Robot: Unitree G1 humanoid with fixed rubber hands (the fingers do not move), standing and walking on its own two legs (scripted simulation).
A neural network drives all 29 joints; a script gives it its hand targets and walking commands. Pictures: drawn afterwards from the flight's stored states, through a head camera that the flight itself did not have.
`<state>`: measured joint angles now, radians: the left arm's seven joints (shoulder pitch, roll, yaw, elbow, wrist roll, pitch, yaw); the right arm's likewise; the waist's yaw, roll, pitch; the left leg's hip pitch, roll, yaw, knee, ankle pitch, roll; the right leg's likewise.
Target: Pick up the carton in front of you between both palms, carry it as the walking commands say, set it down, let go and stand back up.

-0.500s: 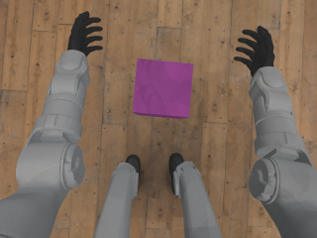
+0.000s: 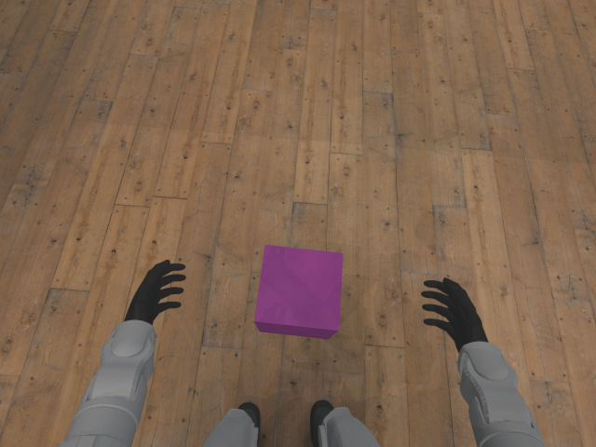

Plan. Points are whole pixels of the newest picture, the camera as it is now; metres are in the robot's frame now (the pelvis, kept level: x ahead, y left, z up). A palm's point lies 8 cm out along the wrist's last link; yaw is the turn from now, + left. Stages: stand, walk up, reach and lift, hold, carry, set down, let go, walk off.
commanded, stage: let go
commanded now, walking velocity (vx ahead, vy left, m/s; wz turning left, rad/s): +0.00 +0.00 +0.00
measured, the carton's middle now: (298, 295) +0.42 -0.02 -0.62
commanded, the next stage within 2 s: stand in 0.74 s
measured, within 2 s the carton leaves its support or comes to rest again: neither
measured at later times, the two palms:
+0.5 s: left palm (71, 416) +0.18 +0.25 -0.03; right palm (488, 415) +0.18 -0.22 -0.03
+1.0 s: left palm (36, 435) +0.15 +0.29 -0.05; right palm (535, 425) +0.17 -0.28 -0.05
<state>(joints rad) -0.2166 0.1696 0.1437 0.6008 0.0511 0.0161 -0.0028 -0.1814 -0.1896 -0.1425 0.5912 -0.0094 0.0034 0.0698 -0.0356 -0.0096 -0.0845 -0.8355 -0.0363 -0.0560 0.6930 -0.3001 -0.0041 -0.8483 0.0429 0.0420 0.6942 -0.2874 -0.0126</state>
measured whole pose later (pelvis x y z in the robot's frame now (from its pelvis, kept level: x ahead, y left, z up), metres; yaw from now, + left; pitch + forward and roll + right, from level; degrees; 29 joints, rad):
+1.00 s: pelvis +0.03 +0.00 +0.03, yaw +0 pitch +0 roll +0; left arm 0.21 0.33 0.06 0.68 0.04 0.03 0.01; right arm 0.19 -0.33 -0.05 0.66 -0.04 0.03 -0.01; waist 0.00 0.01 0.01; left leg -0.19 -0.02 -0.05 0.52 -0.32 0.01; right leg -0.20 0.04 0.04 0.51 -0.30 -0.01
